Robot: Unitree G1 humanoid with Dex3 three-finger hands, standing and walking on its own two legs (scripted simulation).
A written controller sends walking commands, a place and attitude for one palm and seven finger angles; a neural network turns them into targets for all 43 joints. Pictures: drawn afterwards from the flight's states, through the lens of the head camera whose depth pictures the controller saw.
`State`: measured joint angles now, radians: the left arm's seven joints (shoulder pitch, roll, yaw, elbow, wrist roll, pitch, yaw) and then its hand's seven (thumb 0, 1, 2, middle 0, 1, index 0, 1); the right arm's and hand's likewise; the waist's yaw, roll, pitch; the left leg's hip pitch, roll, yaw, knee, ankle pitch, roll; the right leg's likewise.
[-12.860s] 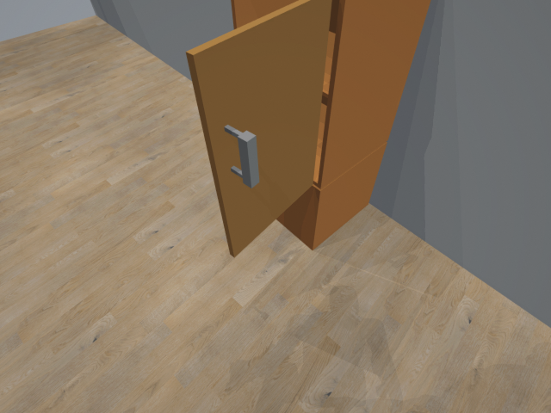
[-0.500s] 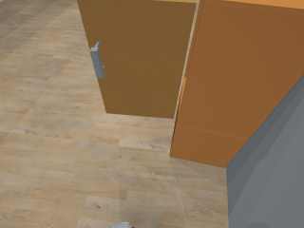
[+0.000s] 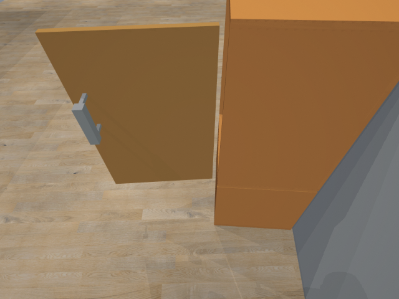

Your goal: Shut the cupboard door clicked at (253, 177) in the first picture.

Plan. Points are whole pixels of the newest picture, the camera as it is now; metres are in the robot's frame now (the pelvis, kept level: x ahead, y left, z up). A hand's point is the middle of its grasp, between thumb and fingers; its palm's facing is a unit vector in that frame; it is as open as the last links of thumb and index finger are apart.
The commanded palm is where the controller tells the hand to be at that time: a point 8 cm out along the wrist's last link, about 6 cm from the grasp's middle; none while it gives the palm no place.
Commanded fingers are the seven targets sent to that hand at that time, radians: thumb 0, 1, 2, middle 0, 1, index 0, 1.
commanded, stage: come to a stop and stand still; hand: left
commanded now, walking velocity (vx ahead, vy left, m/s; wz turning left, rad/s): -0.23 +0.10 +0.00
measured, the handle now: (89, 119) +0.54 +0.32 +0.03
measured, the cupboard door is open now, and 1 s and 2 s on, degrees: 97 97 97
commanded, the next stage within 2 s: look again from close up in 0.72 s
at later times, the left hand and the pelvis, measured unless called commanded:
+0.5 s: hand out of the picture +0.01 +0.19 -0.17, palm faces +0.10 -0.97 -0.20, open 7.4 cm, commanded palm none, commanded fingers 0.00 0.90 0.90 -0.20 -0.30 -0.20 -0.30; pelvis -0.01 +0.00 +0.00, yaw +1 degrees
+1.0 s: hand out of the picture +0.01 +0.18 -0.16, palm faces +0.04 -0.97 -0.25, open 7.3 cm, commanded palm none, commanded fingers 0.00 0.90 0.90 -0.20 -0.30 -0.20 -0.30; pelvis +0.01 +0.00 +0.00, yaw +1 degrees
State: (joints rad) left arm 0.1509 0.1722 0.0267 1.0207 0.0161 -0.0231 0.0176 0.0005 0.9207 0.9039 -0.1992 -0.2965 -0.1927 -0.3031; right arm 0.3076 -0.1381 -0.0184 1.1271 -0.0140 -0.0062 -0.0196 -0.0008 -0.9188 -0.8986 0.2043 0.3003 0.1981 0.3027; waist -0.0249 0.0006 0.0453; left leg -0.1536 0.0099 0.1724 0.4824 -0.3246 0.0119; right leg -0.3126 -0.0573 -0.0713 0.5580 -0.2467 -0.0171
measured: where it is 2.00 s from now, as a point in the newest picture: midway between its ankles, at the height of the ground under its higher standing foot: outside the picture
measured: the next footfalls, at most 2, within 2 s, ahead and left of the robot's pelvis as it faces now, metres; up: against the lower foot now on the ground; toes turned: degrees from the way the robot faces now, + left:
right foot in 1.96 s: +0.10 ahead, -0.09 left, +0.00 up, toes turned -5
